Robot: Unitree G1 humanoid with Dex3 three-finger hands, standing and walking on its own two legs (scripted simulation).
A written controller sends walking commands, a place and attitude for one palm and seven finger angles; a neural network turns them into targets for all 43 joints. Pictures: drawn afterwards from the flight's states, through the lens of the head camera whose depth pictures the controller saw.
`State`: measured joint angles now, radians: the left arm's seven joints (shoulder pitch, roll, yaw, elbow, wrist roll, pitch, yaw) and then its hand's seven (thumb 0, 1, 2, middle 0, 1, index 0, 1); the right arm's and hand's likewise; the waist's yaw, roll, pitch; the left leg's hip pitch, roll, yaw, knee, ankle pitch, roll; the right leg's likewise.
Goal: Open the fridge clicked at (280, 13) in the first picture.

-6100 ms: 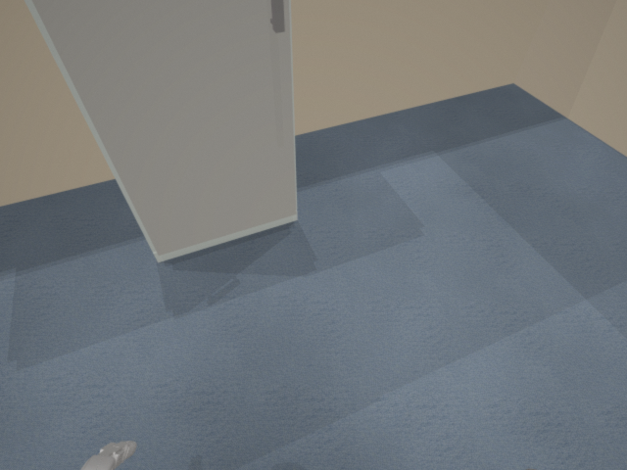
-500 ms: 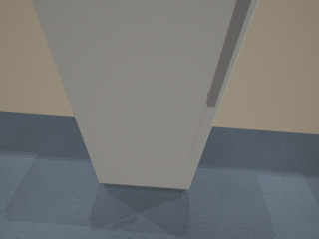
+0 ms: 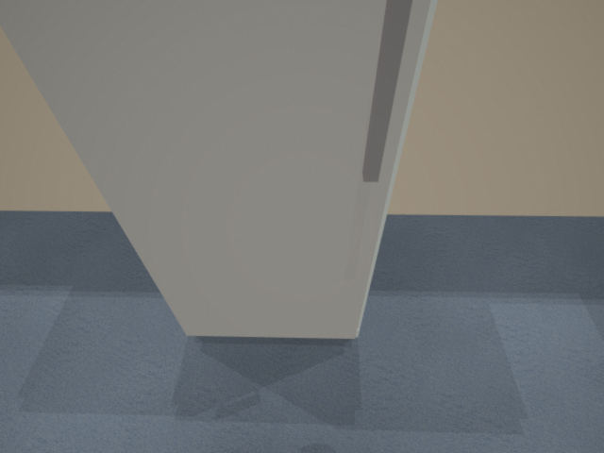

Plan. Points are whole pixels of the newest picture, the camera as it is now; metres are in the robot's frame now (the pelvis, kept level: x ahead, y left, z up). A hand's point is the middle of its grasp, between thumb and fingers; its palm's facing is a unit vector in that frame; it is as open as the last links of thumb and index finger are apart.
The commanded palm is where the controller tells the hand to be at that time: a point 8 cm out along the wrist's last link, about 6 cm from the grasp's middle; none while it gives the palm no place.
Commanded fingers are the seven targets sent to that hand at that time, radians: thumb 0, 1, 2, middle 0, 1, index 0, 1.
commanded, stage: come to a stop and stand still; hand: right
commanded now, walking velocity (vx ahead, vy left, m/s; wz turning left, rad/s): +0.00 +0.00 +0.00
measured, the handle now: (385, 63) +0.54 -0.09 +0.25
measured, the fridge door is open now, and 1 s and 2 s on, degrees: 0 0 0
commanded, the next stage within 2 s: look again from close up in 0.18 s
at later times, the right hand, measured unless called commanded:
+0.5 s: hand out of the picture -0.02 -0.17 -0.18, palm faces +0.04 +0.97 -0.23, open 7.4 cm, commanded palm none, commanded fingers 0.00 -0.90 -0.90 0.20 0.30 0.20 0.30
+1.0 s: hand out of the picture -0.09 -0.14 -0.19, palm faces +0.08 +0.98 -0.17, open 7.4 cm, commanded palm none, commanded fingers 0.00 -0.90 -0.90 0.20 0.30 0.20 0.30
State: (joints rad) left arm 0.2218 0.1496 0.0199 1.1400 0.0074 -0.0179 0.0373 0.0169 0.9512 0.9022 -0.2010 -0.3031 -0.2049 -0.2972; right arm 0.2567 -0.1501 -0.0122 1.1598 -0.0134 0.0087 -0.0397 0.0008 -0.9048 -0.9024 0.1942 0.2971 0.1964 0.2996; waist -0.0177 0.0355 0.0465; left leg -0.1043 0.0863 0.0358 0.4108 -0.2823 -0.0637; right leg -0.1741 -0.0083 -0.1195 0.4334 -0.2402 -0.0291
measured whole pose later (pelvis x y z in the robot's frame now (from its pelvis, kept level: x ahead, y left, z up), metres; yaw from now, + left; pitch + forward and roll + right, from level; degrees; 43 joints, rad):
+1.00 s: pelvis -0.07 +0.03 -0.01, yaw -3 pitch -2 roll +1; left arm 0.33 0.14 0.01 1.06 0.01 0.00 0.01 0.00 0.91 0.90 -0.20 -0.30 -0.20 -0.30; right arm 0.36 -0.17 0.00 1.05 -0.02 0.01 -0.03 0.00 -0.90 -0.90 0.20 0.30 0.20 0.30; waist -0.01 0.02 0.00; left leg -0.22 0.05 0.09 0.50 -0.24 -0.02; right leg -0.31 -0.05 -0.05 0.50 -0.16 0.00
